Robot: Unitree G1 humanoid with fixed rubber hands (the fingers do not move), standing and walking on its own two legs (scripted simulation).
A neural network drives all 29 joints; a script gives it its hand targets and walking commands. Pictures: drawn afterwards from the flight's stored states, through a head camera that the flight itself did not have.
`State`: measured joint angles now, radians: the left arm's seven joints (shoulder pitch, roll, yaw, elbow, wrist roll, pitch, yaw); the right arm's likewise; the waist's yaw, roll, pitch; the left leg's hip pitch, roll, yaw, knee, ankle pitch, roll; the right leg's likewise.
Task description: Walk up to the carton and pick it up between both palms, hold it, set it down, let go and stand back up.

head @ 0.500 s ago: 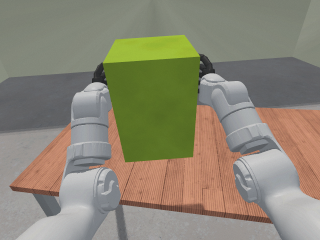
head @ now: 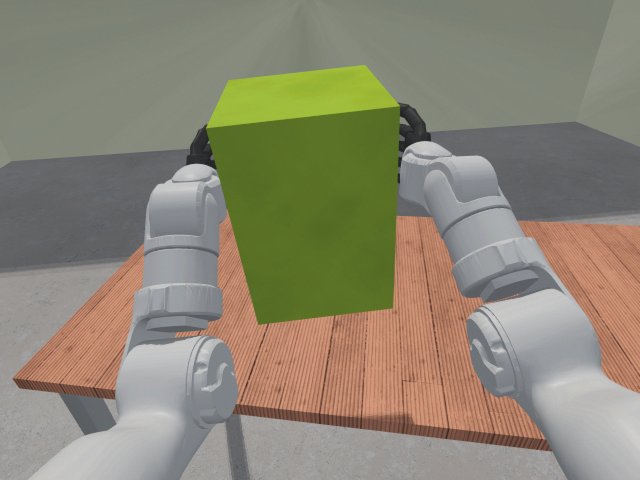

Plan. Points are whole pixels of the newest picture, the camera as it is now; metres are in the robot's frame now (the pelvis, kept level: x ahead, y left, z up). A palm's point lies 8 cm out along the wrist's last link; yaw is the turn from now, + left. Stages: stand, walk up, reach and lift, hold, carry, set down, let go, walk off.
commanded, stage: hold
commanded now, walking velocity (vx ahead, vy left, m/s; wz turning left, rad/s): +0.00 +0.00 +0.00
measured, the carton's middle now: (311, 195) +0.34 +0.00 +0.28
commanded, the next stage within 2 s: none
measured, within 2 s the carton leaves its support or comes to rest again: neither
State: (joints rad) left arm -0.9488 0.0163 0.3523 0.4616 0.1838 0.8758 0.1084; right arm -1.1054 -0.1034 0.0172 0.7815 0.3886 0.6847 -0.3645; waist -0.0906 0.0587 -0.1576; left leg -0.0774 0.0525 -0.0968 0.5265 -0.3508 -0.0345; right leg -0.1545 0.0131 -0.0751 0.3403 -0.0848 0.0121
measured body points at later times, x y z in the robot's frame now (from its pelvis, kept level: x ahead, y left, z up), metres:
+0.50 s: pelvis -0.01 +0.00 +0.00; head -0.11 +0.01 +0.44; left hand +0.38 +0.13 +0.29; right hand +0.37 -0.12 +0.30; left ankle -0.03 +0.14 -0.74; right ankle +0.07 -0.13 -0.74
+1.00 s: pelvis +0.00 +0.00 +0.00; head -0.10 +0.00 +0.44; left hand +0.38 +0.13 +0.29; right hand +0.37 -0.13 +0.29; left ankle -0.03 +0.14 -0.74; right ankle +0.07 -0.13 -0.74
